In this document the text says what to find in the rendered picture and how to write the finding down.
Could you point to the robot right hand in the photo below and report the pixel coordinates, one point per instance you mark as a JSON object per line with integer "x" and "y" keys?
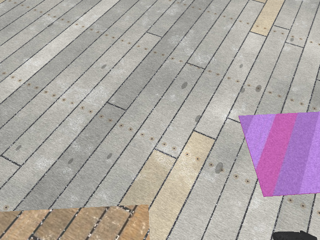
{"x": 291, "y": 235}

